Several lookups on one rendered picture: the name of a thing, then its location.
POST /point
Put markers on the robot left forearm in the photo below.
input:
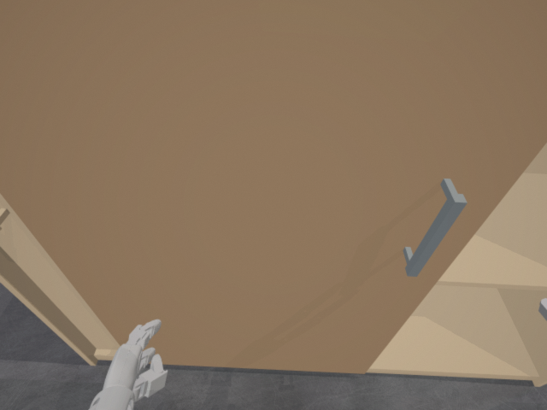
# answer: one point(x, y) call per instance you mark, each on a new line
point(114, 398)

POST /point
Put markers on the wardrobe door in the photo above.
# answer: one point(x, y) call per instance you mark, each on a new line
point(249, 171)
point(25, 250)

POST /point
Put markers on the robot left hand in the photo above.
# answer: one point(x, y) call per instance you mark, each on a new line
point(126, 369)

